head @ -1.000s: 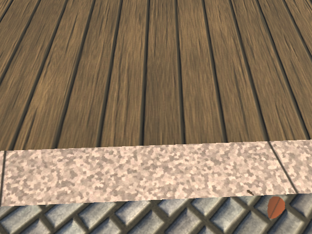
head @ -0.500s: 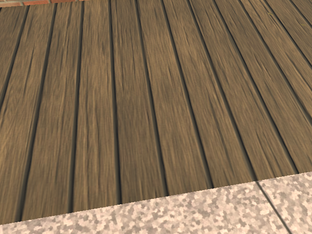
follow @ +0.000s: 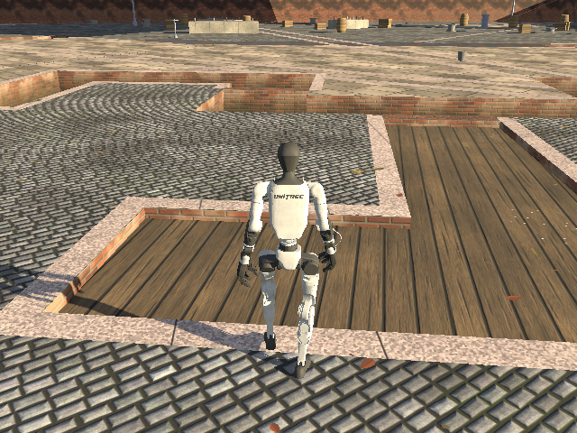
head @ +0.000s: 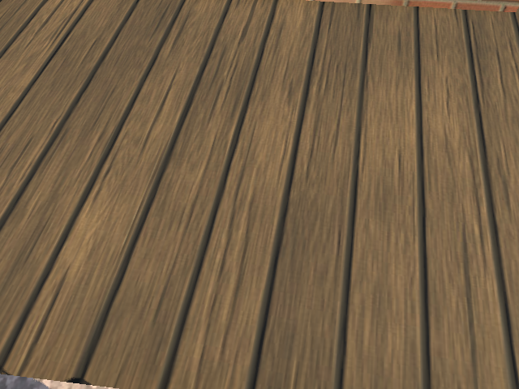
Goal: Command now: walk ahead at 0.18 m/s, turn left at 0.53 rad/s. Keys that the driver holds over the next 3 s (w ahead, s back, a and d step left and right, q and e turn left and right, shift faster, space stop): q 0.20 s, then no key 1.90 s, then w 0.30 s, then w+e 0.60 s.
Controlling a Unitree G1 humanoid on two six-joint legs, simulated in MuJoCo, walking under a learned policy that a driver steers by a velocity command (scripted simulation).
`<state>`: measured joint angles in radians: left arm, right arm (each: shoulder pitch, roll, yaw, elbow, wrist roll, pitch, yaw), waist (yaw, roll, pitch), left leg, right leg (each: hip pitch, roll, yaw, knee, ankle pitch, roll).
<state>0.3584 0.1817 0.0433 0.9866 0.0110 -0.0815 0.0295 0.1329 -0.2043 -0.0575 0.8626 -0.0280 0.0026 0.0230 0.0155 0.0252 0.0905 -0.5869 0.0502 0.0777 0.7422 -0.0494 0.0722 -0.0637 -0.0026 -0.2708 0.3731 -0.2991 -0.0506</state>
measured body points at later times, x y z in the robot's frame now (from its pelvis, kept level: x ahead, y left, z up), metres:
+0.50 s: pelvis +0.06 +0.02 +0.00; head +0.07 +0.03 +0.45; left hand +0.11 +0.29 -0.14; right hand +0.20 -0.23 -0.12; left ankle +0.14 +0.08 -0.74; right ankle +0.09 -0.14 -0.70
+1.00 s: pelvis +0.07 -0.01 +0.00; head +0.07 -0.02 +0.45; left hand +0.09 +0.24 -0.13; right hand +0.17 -0.25 -0.14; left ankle +0.08 +0.10 -0.74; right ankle +0.06 -0.11 -0.74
